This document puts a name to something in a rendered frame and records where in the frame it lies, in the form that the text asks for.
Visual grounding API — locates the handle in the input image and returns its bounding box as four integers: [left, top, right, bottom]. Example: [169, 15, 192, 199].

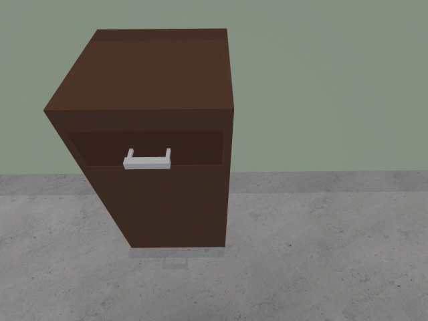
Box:
[123, 148, 171, 169]

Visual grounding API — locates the drawer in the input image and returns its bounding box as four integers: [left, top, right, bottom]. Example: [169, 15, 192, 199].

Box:
[67, 129, 223, 166]

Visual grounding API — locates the cabinet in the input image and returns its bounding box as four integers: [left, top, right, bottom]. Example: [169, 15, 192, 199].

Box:
[43, 28, 234, 248]

